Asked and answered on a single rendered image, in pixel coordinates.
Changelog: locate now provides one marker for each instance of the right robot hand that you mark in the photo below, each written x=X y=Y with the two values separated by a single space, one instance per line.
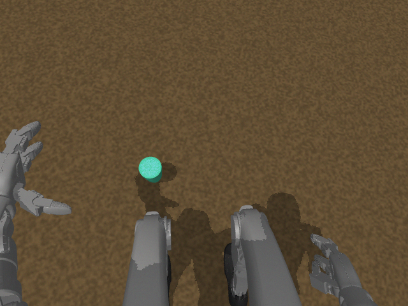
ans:
x=340 y=272

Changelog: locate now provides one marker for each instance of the right robot arm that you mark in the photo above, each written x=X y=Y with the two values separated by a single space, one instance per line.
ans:
x=355 y=296

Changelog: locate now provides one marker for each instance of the cup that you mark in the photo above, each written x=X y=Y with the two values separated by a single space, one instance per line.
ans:
x=151 y=169

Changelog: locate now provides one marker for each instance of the left robot arm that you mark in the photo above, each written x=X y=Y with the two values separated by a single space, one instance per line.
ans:
x=10 y=287

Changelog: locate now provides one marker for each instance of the right robot foot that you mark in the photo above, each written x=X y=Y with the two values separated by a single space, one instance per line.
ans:
x=234 y=300

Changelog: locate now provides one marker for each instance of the left robot hand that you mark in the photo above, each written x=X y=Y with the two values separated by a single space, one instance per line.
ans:
x=15 y=160

